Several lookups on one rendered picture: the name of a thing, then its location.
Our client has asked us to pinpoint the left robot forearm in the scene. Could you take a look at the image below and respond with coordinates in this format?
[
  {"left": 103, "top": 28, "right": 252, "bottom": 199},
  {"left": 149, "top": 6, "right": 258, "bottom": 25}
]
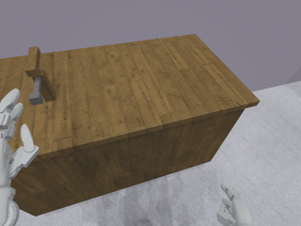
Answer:
[{"left": 0, "top": 186, "right": 20, "bottom": 226}]

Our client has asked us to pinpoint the counter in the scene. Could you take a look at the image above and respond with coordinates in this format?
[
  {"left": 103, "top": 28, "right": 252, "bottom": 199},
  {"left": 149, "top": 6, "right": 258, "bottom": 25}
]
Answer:
[{"left": 0, "top": 34, "right": 260, "bottom": 217}]

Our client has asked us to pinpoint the robot right hand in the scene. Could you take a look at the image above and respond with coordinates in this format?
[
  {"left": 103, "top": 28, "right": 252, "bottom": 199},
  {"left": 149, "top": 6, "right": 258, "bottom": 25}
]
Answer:
[{"left": 216, "top": 182, "right": 254, "bottom": 226}]

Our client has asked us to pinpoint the robot left hand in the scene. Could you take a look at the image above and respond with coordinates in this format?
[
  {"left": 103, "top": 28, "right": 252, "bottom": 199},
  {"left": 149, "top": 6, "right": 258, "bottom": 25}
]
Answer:
[{"left": 0, "top": 89, "right": 40, "bottom": 187}]

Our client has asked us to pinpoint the tap lever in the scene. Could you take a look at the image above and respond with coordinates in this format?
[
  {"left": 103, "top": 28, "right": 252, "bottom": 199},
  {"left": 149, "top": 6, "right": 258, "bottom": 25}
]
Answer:
[{"left": 28, "top": 76, "right": 43, "bottom": 105}]

